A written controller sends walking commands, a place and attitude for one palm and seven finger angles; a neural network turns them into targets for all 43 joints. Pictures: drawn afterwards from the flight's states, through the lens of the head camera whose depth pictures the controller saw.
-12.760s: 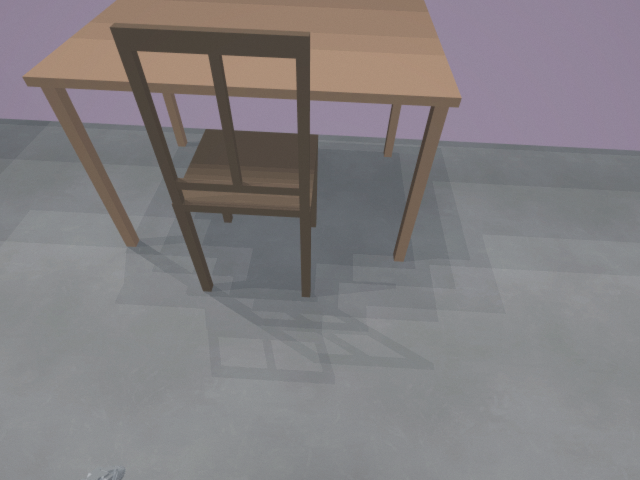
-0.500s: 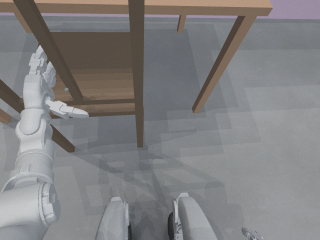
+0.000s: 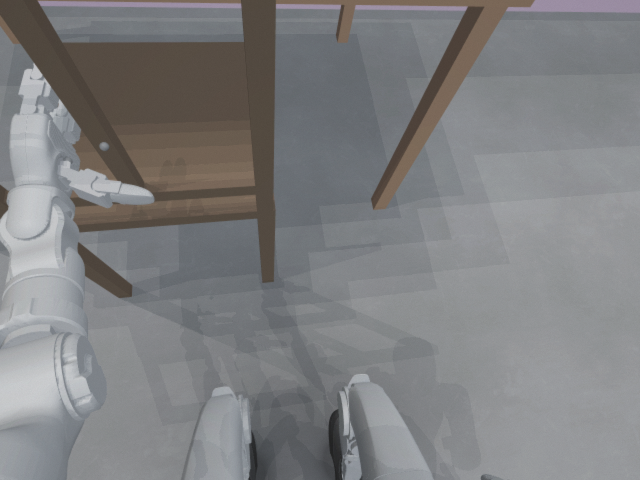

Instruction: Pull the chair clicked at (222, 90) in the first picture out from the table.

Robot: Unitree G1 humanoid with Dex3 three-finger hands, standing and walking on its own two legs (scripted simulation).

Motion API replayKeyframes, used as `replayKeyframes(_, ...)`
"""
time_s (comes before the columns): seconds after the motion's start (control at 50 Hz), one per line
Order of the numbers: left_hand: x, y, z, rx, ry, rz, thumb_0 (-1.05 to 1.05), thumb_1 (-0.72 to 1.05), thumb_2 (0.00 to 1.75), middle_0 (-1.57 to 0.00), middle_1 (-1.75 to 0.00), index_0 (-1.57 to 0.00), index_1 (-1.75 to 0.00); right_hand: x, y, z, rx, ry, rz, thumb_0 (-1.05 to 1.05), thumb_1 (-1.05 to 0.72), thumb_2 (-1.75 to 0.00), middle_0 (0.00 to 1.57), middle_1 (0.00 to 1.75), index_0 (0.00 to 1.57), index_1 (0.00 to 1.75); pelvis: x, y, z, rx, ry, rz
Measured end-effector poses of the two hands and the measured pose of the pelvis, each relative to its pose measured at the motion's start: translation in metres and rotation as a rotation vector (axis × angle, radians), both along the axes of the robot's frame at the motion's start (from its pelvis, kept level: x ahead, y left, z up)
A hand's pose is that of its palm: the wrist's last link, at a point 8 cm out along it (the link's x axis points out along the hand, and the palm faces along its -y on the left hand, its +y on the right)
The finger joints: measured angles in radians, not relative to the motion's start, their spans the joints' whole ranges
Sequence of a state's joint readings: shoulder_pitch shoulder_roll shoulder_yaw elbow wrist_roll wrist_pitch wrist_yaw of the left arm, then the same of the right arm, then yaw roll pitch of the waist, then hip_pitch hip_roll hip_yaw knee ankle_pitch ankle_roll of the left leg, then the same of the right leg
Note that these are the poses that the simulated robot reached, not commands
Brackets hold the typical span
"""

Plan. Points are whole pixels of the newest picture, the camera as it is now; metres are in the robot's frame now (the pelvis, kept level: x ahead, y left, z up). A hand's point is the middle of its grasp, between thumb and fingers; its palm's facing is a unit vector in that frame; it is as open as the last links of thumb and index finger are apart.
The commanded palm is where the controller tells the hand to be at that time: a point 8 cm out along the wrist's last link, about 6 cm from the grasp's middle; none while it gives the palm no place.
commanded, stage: push the fingers through the gap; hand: left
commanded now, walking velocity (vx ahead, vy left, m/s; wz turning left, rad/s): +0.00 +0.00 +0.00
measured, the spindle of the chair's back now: (81, 103) +0.52 +0.23 +0.08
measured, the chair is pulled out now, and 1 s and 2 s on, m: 0.00 0.00 0.03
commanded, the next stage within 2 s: hook a spindle and tug to test in 0.20 s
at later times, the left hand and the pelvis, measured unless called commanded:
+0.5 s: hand (106, 151) +0.49 +0.22 +0.03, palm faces +0.08 -1.00 -0.03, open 16.5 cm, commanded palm +0.47 +0.25 +0.04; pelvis +0.00 +0.00 +0.00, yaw +1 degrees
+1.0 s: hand (118, 146) +0.50 +0.20 +0.03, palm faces +0.08 -1.00 -0.03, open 8.7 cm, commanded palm +0.48 +0.24 +0.04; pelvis +0.00 +0.00 +0.00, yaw +0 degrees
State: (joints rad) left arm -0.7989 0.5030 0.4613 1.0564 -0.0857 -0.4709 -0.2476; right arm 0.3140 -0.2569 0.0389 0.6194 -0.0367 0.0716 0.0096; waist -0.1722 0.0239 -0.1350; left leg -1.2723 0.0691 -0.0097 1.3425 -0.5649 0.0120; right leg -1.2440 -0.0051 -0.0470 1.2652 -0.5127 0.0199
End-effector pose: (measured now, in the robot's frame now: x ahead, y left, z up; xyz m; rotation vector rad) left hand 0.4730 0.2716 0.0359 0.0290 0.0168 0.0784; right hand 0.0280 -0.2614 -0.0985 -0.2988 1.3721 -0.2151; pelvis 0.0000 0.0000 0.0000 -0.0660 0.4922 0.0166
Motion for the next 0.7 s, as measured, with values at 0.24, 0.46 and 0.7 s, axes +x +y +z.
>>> replayKeyframes(0.24, -0.007, 0.000, 0.001, -0.006, 0.001, 0.001, -0.01, -0.50, 0.30, -0.06, -0.08, -0.06, -0.08, 0.012, 0.001, 0.005, -0.006, -0.011, 0.021, 0.01, -0.90, -0.90, 0.20, 0.30, 0.20, 0.30, 0.003, 0.001, 0.005, -0.004, -0.010, 0.011)
replayKeyframes(0.46, -0.006, -0.002, 0.000, -0.003, -0.001, 0.001, -0.01, -0.50, 0.30, -0.09, -0.18, -0.09, -0.18, 0.024, -0.001, 0.004, -0.008, -0.047, 0.032, 0.01, -0.90, -0.90, 0.20, 0.30, 0.20, 0.30, 0.002, 0.001, 0.003, -0.004, -0.011, 0.010)
replayKeyframes(0.7, -0.004, -0.008, -0.001, -0.001, 0.004, -0.005, -0.01, -0.47, 0.31, -0.27, -0.72, -0.27, -0.72, 0.017, 0.001, 0.000, 0.005, -0.018, 0.024, 0.01, -0.90, -0.90, 0.20, 0.30, 0.20, 0.30, 0.003, 0.000, 0.002, -0.002, -0.007, 0.011)
